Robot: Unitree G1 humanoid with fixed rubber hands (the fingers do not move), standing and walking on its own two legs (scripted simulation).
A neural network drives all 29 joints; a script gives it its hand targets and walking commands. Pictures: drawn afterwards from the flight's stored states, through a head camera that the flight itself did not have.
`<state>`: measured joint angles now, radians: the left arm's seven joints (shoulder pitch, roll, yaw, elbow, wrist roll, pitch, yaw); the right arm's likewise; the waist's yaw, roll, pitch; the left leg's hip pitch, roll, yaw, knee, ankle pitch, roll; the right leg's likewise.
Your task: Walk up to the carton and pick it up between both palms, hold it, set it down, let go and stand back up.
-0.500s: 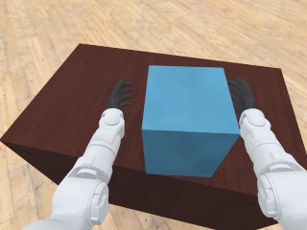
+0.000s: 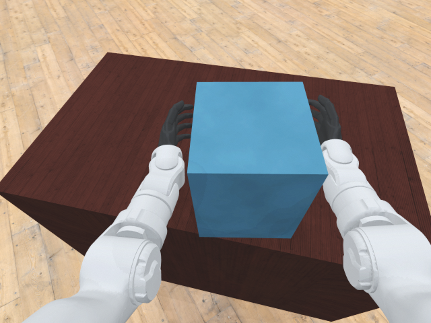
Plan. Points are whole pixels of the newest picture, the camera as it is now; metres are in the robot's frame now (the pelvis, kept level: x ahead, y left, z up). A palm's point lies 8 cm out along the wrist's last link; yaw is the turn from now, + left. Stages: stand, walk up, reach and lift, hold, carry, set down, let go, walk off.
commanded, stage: reach and lift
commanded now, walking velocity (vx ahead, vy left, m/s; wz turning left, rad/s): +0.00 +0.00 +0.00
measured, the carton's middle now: (246, 165) +0.43 -0.05 +0.03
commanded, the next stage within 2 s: none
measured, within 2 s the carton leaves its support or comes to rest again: leaves its support in 1.92 s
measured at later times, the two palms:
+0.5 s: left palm (167, 140) +0.44 +0.11 +0.09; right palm (322, 138) +0.44 -0.19 +0.09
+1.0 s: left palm (158, 152) +0.41 +0.12 +0.09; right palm (320, 148) +0.42 -0.17 +0.09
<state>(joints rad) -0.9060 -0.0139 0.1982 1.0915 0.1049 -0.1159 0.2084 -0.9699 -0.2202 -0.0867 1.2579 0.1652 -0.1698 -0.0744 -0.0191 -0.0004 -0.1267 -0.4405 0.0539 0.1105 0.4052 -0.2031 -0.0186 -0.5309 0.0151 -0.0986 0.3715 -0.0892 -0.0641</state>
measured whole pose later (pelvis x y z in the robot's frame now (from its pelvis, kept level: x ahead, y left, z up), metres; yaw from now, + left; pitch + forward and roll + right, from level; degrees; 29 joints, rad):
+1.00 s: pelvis +0.02 +0.01 +0.01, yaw +2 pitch +3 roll +0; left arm -0.68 -0.18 0.48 0.72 0.45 -0.02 0.05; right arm -0.76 0.01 -0.54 0.94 -0.36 -0.16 0.04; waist -0.07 -0.01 0.02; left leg -0.15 0.04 0.08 0.29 -0.19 -0.01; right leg -0.23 0.02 -0.13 0.26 -0.09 -0.05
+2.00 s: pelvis +0.00 +0.02 +0.01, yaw +3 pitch +2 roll +0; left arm -0.64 -0.12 0.32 0.67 0.31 0.11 0.11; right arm -0.73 -0.01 -0.41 0.97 -0.23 -0.19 -0.03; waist -0.06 0.00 0.00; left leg -0.15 0.03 0.06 0.31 -0.19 0.00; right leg -0.21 0.00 -0.15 0.26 -0.08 -0.04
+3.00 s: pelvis -0.01 +0.03 +0.01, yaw +5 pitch -8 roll +0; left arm -0.69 -0.09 0.29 0.31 0.35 0.54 0.02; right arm -0.75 -0.02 -0.22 0.78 0.00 0.07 -0.11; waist -0.10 -0.08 0.08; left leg 0.01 0.00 0.04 0.31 -0.19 0.01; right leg -0.03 -0.03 -0.16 0.25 -0.08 -0.02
